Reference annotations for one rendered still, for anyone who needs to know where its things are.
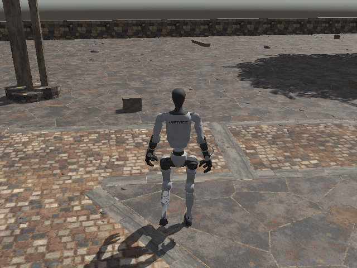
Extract robot left forearm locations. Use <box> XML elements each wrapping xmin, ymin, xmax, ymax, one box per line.
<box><xmin>146</xmin><ymin>135</ymin><xmax>157</xmax><ymax>157</ymax></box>

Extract robot right hand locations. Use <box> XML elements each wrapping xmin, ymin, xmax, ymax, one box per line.
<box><xmin>199</xmin><ymin>159</ymin><xmax>212</xmax><ymax>173</ymax></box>

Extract robot right upper arm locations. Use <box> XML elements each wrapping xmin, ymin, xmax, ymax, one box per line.
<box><xmin>190</xmin><ymin>113</ymin><xmax>205</xmax><ymax>144</ymax></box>

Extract robot left hand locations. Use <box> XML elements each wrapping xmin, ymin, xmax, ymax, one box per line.
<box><xmin>145</xmin><ymin>155</ymin><xmax>158</xmax><ymax>166</ymax></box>

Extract robot left upper arm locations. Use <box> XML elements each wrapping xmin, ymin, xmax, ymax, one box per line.
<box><xmin>152</xmin><ymin>112</ymin><xmax>167</xmax><ymax>143</ymax></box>

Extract left robot foot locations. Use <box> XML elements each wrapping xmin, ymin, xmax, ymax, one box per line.
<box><xmin>159</xmin><ymin>217</ymin><xmax>168</xmax><ymax>226</ymax></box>

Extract robot right forearm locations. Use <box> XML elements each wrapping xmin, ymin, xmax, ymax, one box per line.
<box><xmin>200</xmin><ymin>136</ymin><xmax>211</xmax><ymax>161</ymax></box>

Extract robot right thigh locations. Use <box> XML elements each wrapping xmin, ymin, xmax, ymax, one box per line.
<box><xmin>185</xmin><ymin>155</ymin><xmax>198</xmax><ymax>193</ymax></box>

